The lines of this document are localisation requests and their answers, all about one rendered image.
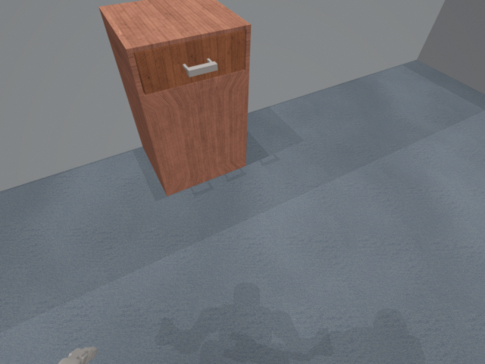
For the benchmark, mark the drawer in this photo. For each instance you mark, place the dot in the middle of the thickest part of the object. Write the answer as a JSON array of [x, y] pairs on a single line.
[[162, 68]]

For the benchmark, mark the robot left hand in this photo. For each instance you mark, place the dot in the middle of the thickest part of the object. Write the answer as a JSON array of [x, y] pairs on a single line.
[[80, 356]]

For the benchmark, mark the handle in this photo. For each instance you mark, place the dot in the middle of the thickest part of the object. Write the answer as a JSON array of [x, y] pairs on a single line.
[[201, 69]]

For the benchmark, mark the cabinet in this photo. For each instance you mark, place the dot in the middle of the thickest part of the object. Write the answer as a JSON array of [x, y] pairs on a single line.
[[194, 132]]

